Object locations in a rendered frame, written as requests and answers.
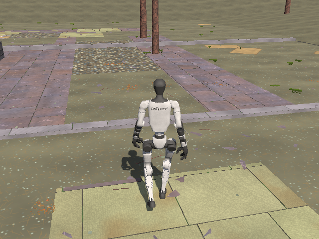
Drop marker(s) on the humanoid robot head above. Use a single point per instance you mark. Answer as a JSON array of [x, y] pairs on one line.
[[159, 87]]

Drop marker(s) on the left robot forearm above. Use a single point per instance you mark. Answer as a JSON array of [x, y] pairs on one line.
[[137, 131]]

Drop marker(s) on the right robot forearm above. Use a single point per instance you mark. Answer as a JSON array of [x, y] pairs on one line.
[[181, 136]]

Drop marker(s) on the robot right hand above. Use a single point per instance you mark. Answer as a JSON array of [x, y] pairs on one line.
[[185, 152]]

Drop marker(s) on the right robot thigh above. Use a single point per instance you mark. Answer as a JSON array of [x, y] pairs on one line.
[[169, 151]]

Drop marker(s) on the robot left hand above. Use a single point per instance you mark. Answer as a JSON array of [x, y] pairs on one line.
[[139, 140]]

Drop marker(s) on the left robot upper arm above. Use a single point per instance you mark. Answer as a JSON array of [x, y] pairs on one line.
[[141, 113]]

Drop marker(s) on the right robot upper arm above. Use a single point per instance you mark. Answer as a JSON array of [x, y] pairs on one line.
[[176, 113]]

